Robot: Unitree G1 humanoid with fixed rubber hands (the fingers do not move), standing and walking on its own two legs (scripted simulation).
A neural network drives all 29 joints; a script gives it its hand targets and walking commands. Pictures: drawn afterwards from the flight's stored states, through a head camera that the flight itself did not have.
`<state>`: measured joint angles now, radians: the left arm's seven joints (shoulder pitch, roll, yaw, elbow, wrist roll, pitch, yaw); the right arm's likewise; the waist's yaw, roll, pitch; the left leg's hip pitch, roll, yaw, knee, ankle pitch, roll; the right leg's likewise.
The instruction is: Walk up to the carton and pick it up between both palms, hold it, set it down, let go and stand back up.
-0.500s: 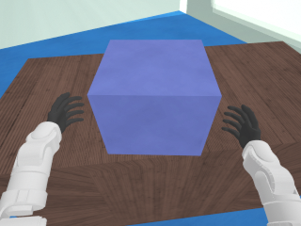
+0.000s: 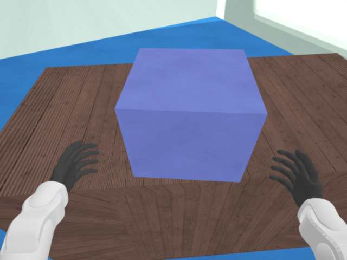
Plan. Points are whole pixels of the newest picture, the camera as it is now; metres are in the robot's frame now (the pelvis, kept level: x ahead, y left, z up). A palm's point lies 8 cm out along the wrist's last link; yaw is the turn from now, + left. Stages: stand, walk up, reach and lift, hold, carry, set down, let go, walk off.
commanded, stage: set down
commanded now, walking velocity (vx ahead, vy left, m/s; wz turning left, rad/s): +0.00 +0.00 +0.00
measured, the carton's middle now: (188, 113) +0.47 +0.00 +0.10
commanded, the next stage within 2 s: let go in 1.98 s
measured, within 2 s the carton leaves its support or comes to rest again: neither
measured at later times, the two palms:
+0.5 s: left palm (62, 204) +0.22 +0.25 +0.09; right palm (309, 217) +0.20 -0.22 +0.08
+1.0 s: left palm (65, 215) +0.21 +0.26 +0.04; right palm (300, 226) +0.20 -0.22 +0.04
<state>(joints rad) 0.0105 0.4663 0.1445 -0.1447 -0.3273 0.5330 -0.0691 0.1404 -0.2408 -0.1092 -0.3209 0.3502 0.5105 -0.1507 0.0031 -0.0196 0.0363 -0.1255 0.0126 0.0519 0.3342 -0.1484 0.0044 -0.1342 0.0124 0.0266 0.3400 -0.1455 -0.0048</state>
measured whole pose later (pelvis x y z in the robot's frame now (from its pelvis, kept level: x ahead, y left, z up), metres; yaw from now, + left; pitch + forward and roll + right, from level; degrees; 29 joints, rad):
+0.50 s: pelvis +0.03 +0.00 +0.00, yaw -1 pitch -4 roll +0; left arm 0.38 0.44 0.14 -0.39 -0.32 0.43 -0.08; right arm 0.51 -0.21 -0.08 -0.56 0.31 0.48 -0.15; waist 0.05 0.00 0.06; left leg -0.03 0.03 0.07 0.29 -0.18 -0.01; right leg -0.04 0.03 0.05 0.29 -0.16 -0.01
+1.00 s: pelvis +0.05 +0.01 +0.00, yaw -1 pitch -3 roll -1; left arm 0.44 0.40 0.11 -0.25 -0.23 0.29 -0.06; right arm 0.55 -0.22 -0.05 -0.34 0.24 0.29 -0.10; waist 0.05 0.00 0.11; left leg -0.03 0.02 0.06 0.30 -0.21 0.00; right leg -0.02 0.03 0.05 0.25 -0.16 0.00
